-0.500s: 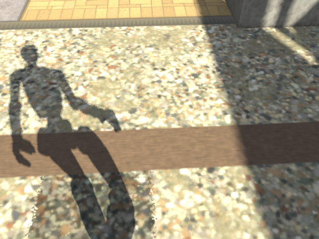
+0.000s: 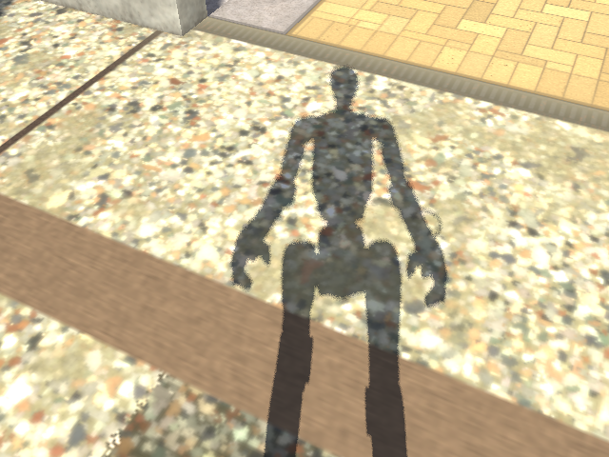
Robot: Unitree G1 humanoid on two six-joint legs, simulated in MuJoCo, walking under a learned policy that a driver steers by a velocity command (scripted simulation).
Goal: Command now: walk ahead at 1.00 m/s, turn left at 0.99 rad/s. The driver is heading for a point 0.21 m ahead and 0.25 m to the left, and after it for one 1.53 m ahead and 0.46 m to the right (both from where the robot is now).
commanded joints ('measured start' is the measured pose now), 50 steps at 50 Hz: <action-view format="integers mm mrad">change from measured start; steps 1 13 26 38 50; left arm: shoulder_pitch -18 300 70 29 34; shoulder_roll -3 105 1 196 142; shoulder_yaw -19 -36 -39 18 -2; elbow -8 147 -28 -159 -173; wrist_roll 9 -13 -67 -56 -36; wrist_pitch -30 24 58 74 17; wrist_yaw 16 56 26 -35 22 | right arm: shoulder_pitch -79 -513 -111 -107 -321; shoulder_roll -49 29 23 -283 -109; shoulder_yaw -19 17 -10 -66 10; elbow -144 -326 -57 -37 -245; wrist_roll -16 -40 -76 -62 -91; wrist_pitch -2 -53 -94 -57 -103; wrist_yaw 21 109 70 15 27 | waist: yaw -19 61 37 198 4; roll -61 -36 -19 118 2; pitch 121 186 91 -27 126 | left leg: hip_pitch -347 -229 488 651 9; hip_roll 196 2 296 282 114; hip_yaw -92 226 -14 366 38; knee -211 -1143 -1695 -1300 -885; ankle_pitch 274 379 330 1572 198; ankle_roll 26 56 112 -18 -124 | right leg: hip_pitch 120 391 -435 8 -52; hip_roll -306 -271 -233 17 -70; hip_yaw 344 -6 114 -200 399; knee -298 -368 764 215 -371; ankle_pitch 7 1057 53 239 190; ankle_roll -4 -29 -54 -150 -317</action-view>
